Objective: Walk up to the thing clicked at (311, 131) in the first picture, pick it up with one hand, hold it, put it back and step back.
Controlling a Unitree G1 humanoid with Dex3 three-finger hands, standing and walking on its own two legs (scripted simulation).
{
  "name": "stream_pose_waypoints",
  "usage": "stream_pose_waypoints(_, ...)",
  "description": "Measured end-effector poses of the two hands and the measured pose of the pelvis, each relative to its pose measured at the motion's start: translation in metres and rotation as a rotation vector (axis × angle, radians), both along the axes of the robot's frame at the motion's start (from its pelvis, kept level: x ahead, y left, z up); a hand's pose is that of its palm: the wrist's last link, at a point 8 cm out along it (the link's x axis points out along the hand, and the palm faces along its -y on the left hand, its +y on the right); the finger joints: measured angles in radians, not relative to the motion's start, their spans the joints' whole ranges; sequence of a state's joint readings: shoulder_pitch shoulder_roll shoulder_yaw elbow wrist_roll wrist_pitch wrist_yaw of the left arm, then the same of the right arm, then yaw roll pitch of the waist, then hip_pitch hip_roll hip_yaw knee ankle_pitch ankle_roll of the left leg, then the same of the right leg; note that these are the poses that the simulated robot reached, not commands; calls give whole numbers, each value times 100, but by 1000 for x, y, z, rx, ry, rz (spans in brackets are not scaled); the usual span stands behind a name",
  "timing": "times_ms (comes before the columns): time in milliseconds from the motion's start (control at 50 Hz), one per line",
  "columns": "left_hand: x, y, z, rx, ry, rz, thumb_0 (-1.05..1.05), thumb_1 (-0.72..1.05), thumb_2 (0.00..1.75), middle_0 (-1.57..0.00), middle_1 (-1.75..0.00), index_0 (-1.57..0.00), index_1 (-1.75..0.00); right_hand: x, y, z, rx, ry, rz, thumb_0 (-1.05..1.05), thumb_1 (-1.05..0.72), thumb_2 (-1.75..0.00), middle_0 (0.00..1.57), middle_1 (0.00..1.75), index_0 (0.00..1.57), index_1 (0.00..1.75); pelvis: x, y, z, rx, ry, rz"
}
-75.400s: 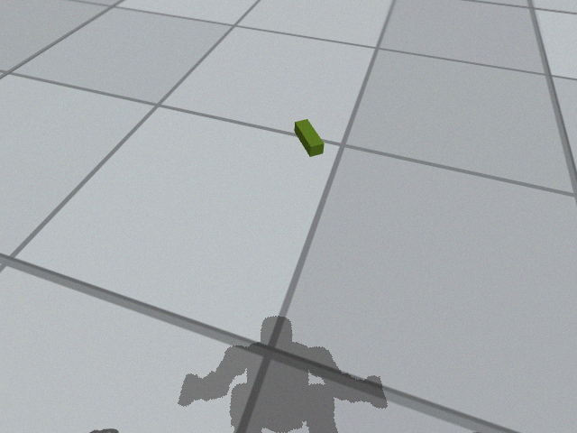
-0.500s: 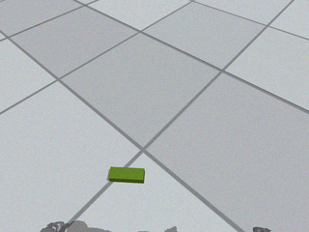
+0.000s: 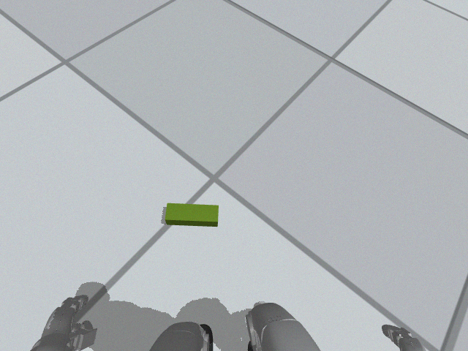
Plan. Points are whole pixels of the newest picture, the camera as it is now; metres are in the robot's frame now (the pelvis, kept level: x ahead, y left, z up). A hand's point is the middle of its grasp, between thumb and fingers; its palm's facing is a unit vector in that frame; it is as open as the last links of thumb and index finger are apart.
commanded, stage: step back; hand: left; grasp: from above
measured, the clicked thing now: (192, 215) +0.56 +0.12 -0.74
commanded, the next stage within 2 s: none
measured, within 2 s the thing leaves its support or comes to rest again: neither
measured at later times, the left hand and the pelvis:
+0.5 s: hand out of the picture +0.02 +0.26 -0.14, palm faces -0.03 -0.92 -0.39, open 7.4 cm; pelvis -0.10 +0.01 +0.00, yaw -1 degrees
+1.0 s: hand out of the picture -0.14 +0.29 -0.17, palm faces -0.09 -0.91 -0.41, open 7.4 cm; pelvis -0.25 +0.01 -0.02, yaw -5 degrees
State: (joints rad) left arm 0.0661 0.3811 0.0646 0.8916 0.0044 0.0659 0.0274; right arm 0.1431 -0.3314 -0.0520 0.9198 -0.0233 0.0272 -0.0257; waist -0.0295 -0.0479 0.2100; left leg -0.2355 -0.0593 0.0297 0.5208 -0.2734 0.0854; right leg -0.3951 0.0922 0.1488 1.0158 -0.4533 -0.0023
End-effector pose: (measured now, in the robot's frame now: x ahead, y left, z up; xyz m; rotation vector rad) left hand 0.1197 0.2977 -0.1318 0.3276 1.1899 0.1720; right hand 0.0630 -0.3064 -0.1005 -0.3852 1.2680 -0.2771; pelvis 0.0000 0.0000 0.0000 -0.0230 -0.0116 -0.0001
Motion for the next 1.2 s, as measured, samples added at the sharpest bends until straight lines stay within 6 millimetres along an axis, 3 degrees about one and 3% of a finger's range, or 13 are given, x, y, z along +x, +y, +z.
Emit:
stream_pose_waypoints(120, -29, 8, 2, 37, 30, -20, 1, 90, 90, -21, -30, -20, -30, 2, 10, -14, 41, -106, -6, 1, -90, -90, 21, 30, 21, 30, -18, 5, -8, 29, -27, -36)
stream_pose_waypoints(240, -58, 6, 17, 72, 11, -26, 1, 90, 90, -21, -30, -20, -30, -10, 7, -30, 92, -150, -15, 1, -90, -90, 21, 30, 21, 30, -41, 2, -13, 12, -49, -45)
stream_pose_waypoints(360, -87, 6, 27, 81, -41, -7, 1, 90, 90, -21, -30, -20, -30, -31, 1, -22, 99, -135, 17, 1, -90, -90, 21, 30, 21, 30, -66, -7, -8, 48, -48, -40)
stream_pose_waypoints(500, -103, 7, 29, 55, -95, -24, 1, 90, 90, -21, -30, -20, -30, -73, -8, -10, 26, -80, 54, 1, -90, -90, 21, 30, 20, 30, -102, 6, -4, 46, -2, -15)
stream_pose_waypoints(600, -121, 22, 11, 21, -129, -38, 1, 90, 90, -21, -30, -20, -30, -109, 3, -11, -26, -61, 70, 1, -90, -90, 21, 30, 20, 30, -136, 23, -16, 26, -13, 24)
stream_pose_waypoints(660, -140, 30, 3, 5, -110, -22, 1, 90, 90, -21, -30, -20, -30, -135, 19, -4, -17, -54, 68, 1, -90, -90, 20, 30, 20, 30, -153, 28, -14, 47, -39, -4)
stream_pose_waypoints(740, -168, 34, 8, -9, -73, 2, 1, 90, 90, -21, -30, -20, -30, -163, 30, 9, -8, -47, 63, 1, -90, -90, 21, 30, 21, 30, -168, 30, -2, -10, -26, 10)
stream_pose_waypoints(880, -223, 43, 9, 30, -18, -1, 1, 90, 90, -21, -30, -20, -30, -180, 25, 12, -15, -129, 59, 1, -90, -90, 21, 30, 21, 30, -205, 25, -3, 1, -12, -41)
stream_pose_waypoints(1020, -267, 25, 8, 79, 12, -52, 1, 90, 90, -21, -30, -20, -30, -210, -5, -11, 4, -208, 46, 1, -90, -90, 21, 30, 21, 30, -254, 6, -20, 17, -30, -92)
stream_pose_waypoints(1120, -302, 2, 26, 70, -17, -59, 1, 90, 90, -21, -30, -20, -30, -250, -18, -18, 33, -182, -5, 1, -90, -90, 21, 30, 21, 30, -281, -5, -13, 39, -41, -80)
stream_pose_waypoints(1200, -317, -4, 38, 75, -56, -51, 1, 90, 90, -21, -30, -20, -30, -285, -21, -15, 40, -148, -2, 1, -90, -90, 21, 30, 20, 30, -302, -7, -5, 60, -25, -70)
